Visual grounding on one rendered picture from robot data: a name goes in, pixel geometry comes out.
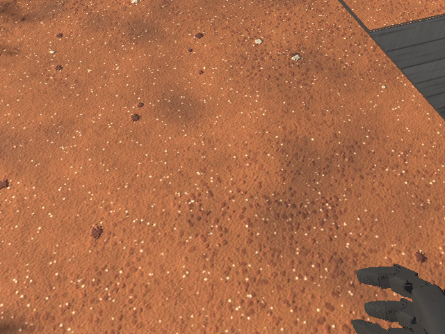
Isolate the robot right hand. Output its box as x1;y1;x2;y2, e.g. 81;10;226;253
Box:
352;264;445;334

